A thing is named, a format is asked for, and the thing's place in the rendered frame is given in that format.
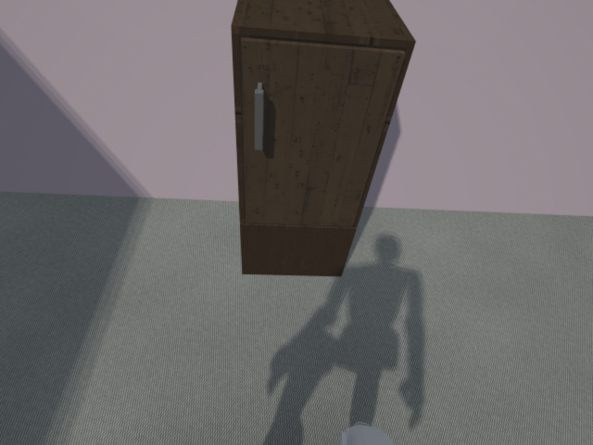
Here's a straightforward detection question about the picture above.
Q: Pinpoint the cupboard door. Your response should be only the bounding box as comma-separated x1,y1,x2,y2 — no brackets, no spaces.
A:
241,37,406,227

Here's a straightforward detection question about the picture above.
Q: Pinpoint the robot right thigh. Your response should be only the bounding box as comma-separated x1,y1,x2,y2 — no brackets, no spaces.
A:
338,425,395,445

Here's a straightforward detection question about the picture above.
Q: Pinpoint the handle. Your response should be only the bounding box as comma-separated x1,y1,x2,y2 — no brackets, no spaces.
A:
255,83,264,150

